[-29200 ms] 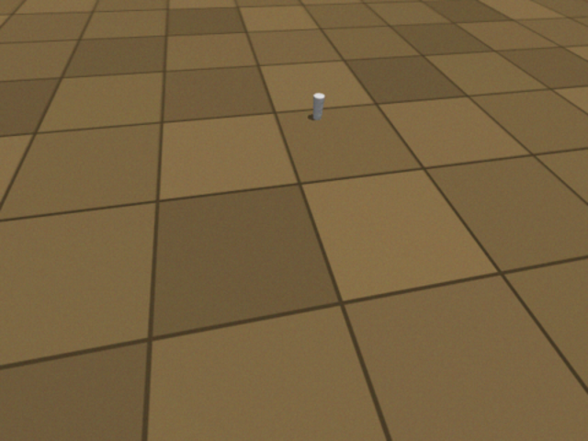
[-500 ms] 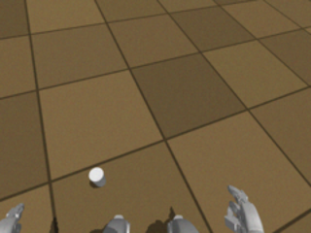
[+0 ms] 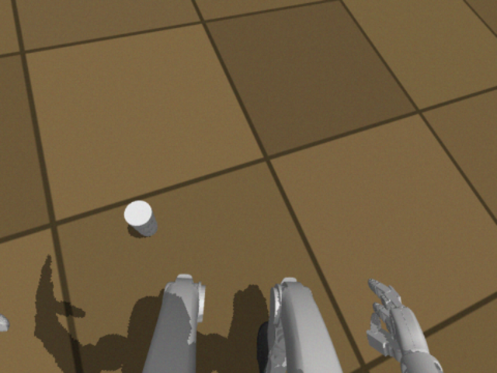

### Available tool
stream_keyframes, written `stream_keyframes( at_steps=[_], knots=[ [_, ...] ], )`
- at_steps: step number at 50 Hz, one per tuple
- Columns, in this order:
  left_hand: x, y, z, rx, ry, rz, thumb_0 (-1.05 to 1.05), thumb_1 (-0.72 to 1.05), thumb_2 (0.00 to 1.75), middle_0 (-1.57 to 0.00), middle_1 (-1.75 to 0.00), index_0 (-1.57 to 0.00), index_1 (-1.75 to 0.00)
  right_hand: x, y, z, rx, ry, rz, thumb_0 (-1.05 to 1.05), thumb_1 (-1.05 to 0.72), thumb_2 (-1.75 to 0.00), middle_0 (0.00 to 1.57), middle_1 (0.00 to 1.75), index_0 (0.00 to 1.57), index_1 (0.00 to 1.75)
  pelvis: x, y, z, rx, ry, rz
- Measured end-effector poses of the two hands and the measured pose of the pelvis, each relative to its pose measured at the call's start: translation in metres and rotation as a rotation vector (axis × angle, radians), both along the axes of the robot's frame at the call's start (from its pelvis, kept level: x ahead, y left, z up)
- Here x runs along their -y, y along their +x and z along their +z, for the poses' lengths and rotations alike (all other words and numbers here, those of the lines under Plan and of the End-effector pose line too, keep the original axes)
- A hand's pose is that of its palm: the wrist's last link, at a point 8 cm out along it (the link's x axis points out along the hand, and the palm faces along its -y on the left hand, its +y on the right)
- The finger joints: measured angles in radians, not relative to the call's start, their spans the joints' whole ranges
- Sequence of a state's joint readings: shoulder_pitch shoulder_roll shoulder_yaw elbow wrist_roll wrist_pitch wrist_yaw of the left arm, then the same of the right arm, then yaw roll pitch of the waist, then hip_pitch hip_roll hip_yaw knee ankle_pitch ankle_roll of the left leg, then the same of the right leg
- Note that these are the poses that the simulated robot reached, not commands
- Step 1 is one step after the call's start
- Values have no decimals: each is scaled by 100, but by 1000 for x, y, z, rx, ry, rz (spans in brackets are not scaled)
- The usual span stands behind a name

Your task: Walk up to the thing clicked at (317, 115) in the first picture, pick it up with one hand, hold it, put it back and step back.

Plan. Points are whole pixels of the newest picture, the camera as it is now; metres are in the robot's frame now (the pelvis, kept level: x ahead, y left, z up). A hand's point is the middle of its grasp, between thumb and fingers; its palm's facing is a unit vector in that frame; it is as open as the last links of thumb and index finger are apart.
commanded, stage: go down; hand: left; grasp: from the side
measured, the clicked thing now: (143, 221) +0.46 +0.27 -0.47
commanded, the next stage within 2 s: approach in 1.72 s
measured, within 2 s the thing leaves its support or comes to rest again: neither
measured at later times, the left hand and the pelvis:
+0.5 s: hand out of the picture +0.31 +0.43 -0.11, palm faces +0.33 -0.93 -0.15, open 17.5 cm; pelvis -0.03 +0.00 -0.10, yaw -3 degrees
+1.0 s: hand out of the picture +0.33 +0.46 -0.14, palm faces +0.35 -0.93 -0.09, open 17.7 cm; pelvis -0.04 +0.01 -0.16, yaw -4 degrees
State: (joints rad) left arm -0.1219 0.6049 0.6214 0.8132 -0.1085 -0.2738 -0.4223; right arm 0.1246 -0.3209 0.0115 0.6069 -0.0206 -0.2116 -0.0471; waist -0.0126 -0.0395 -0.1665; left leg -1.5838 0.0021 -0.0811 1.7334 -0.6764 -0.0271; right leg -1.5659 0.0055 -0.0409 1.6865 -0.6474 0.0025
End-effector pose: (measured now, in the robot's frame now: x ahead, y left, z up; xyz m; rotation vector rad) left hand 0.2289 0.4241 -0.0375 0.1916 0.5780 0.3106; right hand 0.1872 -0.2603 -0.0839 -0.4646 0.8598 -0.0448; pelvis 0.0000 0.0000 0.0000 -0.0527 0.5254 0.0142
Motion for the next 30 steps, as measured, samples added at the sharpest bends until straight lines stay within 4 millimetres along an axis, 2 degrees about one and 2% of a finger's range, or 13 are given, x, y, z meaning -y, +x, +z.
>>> stream_keyframes(
  at_steps=[5,10,16,23,30],
  knots=[
    [-14,16,-10,81,10,5,-2,-56,5,-8,-9,-8,-10,0,-21,-36,-75,-2,-15,1,-91,-90,20,30,20,30,-1,-8,-25,-25,-8,-7],
    [-30,18,-17,132,-6,52,-2,-56,5,-8,-9,-7,-9,0,-41,-59,-119,1,-28,1,-90,-90,20,30,20,30,-1,-15,-43,-40,-12,-13],
    [-43,23,-35,184,-15,53,-2,-56,3,-7,-9,-7,-8,4,-59,-83,-154,-28,-12,1,-90,-90,20,30,20,30,-1,-26,-68,-44,-19,-18],
    [-51,41,-58,275,-25,33,-2,-55,2,-7,-7,-7,-7,12,-72,-106,-187,-76,5,1,-90,-90,20,30,20,30,-2,-34,-98,-37,-33,-24],
    [-59,53,-71,323,-34,38,-2,-56,1,-7,-6,-7,-6,16,-81,-123,-210,-97,0,1,-90,-90,20,30,20,30,-3,-36,-118,-35,-42,-31]
  ],
)
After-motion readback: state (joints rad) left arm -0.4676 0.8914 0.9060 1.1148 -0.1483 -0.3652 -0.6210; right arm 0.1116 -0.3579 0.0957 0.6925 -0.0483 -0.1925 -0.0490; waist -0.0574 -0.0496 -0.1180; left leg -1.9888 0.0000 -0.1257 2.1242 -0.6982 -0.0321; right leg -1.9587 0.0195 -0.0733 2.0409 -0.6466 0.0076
